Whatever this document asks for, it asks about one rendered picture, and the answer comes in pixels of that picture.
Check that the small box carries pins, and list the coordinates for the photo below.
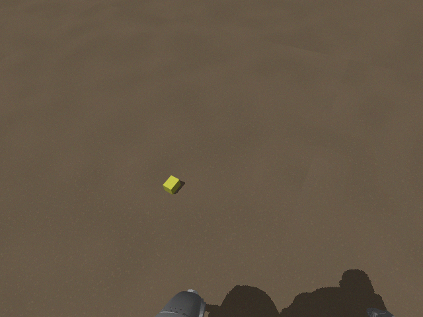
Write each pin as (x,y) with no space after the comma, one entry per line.
(171,185)

